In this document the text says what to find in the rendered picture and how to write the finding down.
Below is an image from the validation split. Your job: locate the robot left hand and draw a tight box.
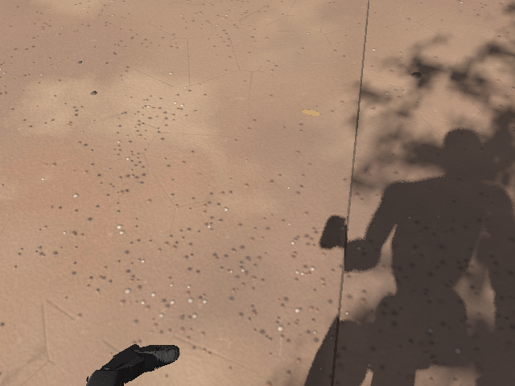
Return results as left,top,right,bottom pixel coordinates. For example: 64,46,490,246
86,344,179,386

